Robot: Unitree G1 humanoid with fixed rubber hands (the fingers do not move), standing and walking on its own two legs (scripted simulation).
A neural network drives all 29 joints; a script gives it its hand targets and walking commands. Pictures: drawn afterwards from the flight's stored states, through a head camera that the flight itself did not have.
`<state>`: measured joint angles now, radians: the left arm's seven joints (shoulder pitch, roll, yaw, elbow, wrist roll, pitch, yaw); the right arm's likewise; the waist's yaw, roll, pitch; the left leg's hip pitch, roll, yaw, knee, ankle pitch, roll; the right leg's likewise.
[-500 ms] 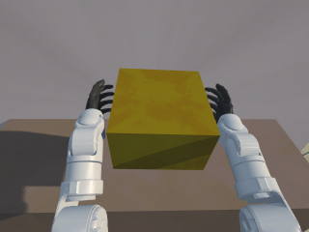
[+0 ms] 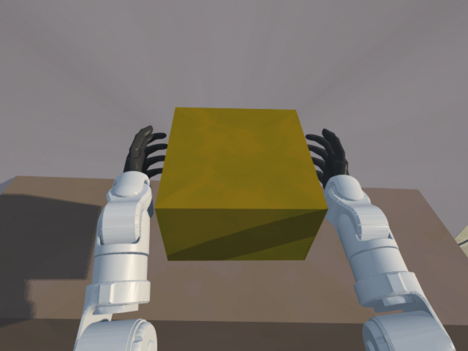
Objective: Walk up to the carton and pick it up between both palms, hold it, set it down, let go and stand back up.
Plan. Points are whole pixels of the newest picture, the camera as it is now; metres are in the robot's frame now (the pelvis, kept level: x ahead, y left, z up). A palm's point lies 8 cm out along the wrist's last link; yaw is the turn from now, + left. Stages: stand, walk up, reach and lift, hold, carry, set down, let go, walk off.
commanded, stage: hold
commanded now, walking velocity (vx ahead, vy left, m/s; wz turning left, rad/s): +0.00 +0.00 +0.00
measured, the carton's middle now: (236, 179) +0.39 +0.00 +0.14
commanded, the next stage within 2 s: set down in 0.02 s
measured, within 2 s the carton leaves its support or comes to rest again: neither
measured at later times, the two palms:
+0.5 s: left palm (145, 182) +0.37 +0.16 +0.15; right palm (330, 197) +0.35 -0.17 +0.13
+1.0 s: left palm (151, 191) +0.39 +0.16 +0.10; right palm (324, 201) +0.37 -0.17 +0.10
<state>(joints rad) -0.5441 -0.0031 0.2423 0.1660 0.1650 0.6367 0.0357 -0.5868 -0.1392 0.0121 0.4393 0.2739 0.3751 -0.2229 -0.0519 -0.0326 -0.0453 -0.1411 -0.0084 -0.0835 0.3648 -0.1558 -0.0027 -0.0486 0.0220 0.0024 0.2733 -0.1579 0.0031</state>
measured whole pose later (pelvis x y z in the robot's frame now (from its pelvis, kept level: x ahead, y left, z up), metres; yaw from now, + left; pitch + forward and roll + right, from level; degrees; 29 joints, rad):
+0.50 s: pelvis +0.00 +0.01 +0.00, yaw -1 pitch -5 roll -1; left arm -0.57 -0.05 0.29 0.40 0.25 0.38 -0.01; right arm -0.52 -0.03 -0.17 0.62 0.04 0.10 -0.12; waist -0.02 -0.04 0.00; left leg -0.09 -0.02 -0.06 0.33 -0.14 0.01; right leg -0.02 0.01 0.02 0.27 -0.16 0.01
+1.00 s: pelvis +0.02 +0.01 +0.00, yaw +0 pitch -2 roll -1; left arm -0.52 -0.03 0.26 0.47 0.23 0.26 -0.02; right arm -0.48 -0.02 -0.14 0.63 0.03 0.01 -0.15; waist -0.04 -0.06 0.00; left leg -0.13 -0.02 -0.06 0.34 -0.17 0.01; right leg -0.04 0.01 0.00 0.25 -0.17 0.01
